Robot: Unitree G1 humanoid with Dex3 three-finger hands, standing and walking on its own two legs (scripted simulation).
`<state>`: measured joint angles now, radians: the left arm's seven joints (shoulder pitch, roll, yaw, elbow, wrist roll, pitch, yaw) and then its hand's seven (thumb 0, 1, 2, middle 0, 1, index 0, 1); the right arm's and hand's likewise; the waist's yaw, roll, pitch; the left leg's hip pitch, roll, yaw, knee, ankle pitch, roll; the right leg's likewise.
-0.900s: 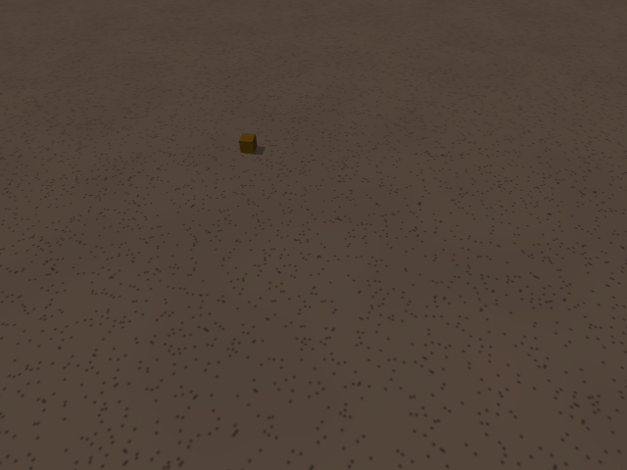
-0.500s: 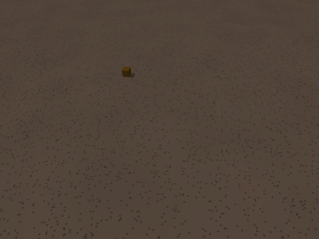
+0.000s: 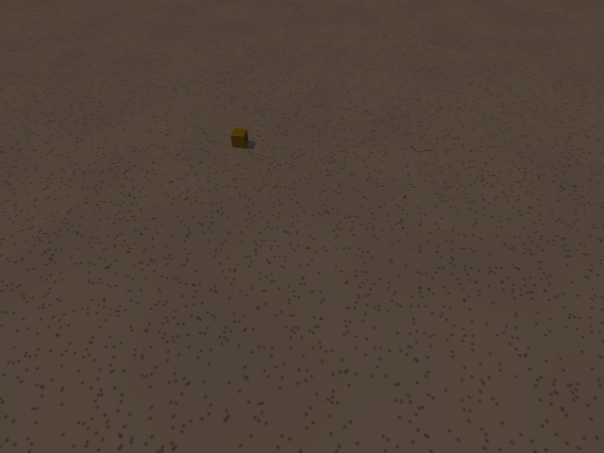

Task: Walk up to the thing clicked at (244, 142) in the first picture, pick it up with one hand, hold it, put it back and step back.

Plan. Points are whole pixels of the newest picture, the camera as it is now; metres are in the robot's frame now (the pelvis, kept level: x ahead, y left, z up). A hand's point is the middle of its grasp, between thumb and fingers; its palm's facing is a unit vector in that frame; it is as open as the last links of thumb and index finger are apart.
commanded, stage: stand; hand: left
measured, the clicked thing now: (239, 138) +1.88 +0.34 -0.75
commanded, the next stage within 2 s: walk up in 0.22 s
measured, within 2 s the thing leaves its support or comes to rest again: neither
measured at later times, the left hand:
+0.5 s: hand out of the picture +0.08 +0.36 -0.16, palm faces +0.30 -0.90 -0.32, open 7.4 cm
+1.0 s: hand (44, 438) +0.21 +0.40 -0.14, palm faces +0.53 -0.78 -0.33, open 7.4 cm
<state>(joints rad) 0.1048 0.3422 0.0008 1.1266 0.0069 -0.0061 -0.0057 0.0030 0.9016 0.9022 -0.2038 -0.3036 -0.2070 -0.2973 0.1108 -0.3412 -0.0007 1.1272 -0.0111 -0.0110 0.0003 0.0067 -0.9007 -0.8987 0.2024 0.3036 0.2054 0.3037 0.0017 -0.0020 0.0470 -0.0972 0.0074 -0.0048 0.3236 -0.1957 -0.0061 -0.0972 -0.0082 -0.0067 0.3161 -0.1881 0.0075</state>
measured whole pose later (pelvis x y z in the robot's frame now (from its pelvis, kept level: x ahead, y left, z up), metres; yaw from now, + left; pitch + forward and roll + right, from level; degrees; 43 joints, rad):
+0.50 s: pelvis +0.05 +0.04 -0.02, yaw +16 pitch -3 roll -1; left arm 0.13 0.49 0.12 0.96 0.05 -0.01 -0.11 0.00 0.90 0.90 -0.21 -0.30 -0.21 -0.30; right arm 0.24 -0.47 -0.09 1.01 -0.02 -0.02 0.11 0.01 -0.90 -0.90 0.20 0.30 0.21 0.30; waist 0.03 -0.09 0.01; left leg -0.42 0.12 0.10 0.67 -0.28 0.00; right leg 0.03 -0.14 -0.27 0.43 -0.39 0.01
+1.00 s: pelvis +0.29 +0.08 -0.01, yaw +34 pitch +0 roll +2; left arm 0.15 0.53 0.12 0.87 0.05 0.06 -0.17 0.01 0.90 0.90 -0.20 -0.30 -0.21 -0.30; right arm 0.34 -0.43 -0.05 0.97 -0.01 -0.10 0.00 0.01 -0.89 -0.90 0.21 0.31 0.21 0.31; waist 0.03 -0.13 -0.04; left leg -0.06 0.02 -0.14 0.37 -0.33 -0.01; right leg -0.55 -0.13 0.09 0.79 -0.25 0.06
